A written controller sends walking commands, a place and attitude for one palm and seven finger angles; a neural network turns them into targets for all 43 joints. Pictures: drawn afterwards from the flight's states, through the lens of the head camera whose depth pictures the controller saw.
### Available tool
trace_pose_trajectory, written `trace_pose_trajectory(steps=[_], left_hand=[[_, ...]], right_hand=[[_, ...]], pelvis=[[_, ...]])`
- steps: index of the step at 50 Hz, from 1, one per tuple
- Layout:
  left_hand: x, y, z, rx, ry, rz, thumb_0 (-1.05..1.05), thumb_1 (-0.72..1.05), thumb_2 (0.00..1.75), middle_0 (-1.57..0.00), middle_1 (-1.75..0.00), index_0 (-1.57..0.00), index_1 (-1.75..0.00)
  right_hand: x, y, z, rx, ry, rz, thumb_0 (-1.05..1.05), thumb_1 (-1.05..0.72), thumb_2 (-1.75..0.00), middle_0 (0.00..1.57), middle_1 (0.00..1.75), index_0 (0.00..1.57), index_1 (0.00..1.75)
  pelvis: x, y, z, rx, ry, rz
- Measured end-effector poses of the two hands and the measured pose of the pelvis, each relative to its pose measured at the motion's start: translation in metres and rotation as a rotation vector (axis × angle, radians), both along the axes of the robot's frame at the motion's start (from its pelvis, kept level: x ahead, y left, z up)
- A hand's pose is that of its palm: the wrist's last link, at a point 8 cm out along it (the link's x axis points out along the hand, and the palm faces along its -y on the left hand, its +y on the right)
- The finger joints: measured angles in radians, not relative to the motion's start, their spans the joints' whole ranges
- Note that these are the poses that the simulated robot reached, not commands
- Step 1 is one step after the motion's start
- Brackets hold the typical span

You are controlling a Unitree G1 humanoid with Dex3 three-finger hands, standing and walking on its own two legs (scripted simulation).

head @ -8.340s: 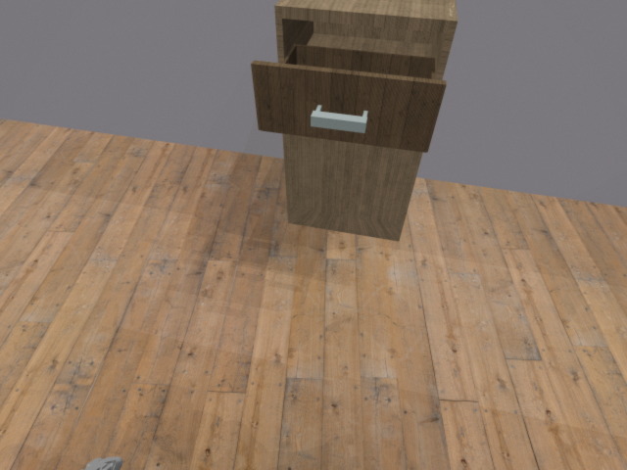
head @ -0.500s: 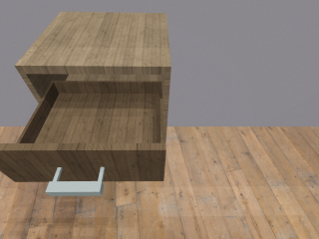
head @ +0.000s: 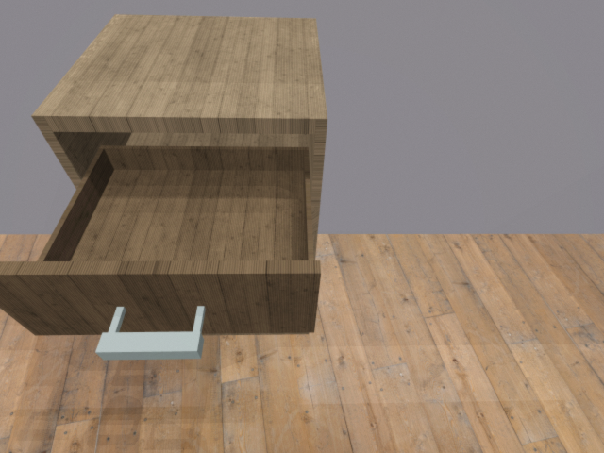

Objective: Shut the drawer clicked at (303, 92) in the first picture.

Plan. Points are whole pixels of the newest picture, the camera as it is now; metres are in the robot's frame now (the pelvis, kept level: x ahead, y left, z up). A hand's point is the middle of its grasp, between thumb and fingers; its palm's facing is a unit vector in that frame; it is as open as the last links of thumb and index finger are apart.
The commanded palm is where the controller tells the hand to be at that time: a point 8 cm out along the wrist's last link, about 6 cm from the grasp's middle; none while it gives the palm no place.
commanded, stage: look again from close up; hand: left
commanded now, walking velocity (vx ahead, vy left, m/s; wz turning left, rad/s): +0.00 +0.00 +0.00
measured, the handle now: (156, 329) +0.27 +0.22 -0.01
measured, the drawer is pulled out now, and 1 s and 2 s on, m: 0.29 0.29 0.29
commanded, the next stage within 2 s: raise the hand and make a fist in 0.10 s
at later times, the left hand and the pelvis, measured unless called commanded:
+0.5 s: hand (185, 446) +0.14 +0.16 -0.05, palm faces +0.19 -0.98 +0.00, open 7.0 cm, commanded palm +0.09 +0.21 -0.04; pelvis -0.04 -0.01 -0.05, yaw +2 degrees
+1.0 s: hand (164, 448) +0.13 +0.17 +0.00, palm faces +0.10 -0.99 -0.09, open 4.0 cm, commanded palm +0.07 +0.22 +0.02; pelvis -0.03 -0.04 -0.06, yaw +4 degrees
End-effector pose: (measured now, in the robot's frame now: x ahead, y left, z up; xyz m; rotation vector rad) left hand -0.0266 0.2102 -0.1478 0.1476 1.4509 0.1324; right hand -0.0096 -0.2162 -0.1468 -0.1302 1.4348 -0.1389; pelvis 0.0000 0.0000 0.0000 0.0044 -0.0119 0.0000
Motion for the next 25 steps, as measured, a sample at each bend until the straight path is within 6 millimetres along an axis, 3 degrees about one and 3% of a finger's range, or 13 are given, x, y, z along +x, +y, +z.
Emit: trace_pose_trajectory(steps=[11,13,16,20,22,25], left_hand=[[0.004,0.002,-0.002,-0.001,-0.025,-0.012,0.0,0.91,0.9,-0.2,-0.3,-0.2,-0.3],[0.028,0.013,0.015,0.047,-0.158,0.05,0.03,0.94,0.9,-0.21,-0.31,-0.2,-0.3],[0.083,0.031,0.067,0.15,-0.547,0.063,0.05,0.97,0.9,-0.22,-0.32,-0.22,-0.32],[0.151,0.017,0.133,0.114,-1.041,0.02,0.04,0.96,0.9,-0.26,-0.37,-0.25,-0.36],[0.153,0.011,0.125,0.056,-1.105,0.07,0.03,0.95,0.9,-0.29,-0.4,-0.24,-0.38],[0.138,-0.005,0.107,-0.046,-1.211,0.057,0.02,0.93,0.9,-0.33,-0.46,-0.24,-0.41]], right_hand=[[-0.004,0.001,0.001,-0.008,-0.01,-0.007,0.01,-0.91,-0.9,0.2,0.3,0.2,0.3],[0.005,-0.004,0.006,-0.034,-0.108,-0.001,0.01,-0.92,-0.89,0.21,0.3,0.2,0.3],[0.032,-0.015,0.015,-0.061,-0.346,0.009,0.02,-0.92,-0.89,0.21,0.3,0.2,0.3],[0.08,-0.031,0.025,-0.082,-0.599,0.075,0.02,-0.92,-0.89,0.21,0.3,0.2,0.3],[0.105,-0.038,0.032,-0.092,-0.707,0.099,0.02,-0.91,-0.89,0.21,0.3,0.2,0.3],[0.141,-0.047,0.043,-0.115,-0.838,0.16,0.01,-0.91,-0.9,0.2,0.3,0.2,0.3]], pelvis=[[-0.004,0.003,-0.001,-0.008,0.005,-0.001],[-0.006,0.003,-0.002,-0.004,0.007,0.004],[-0.01,0.001,-0.007,0.017,0.019,0.022],[-0.022,-0.001,-0.018,0.0,0.061,0.052],[-0.028,-0.004,-0.027,-0.002,0.102,0.041],[-0.038,-0.013,-0.046,-0.004,0.156,0.032]])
